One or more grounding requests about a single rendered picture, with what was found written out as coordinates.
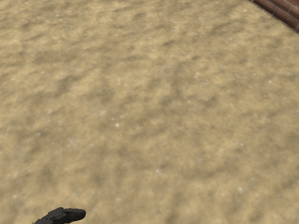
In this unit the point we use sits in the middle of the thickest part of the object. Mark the left robot hand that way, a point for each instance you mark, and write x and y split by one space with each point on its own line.
62 216

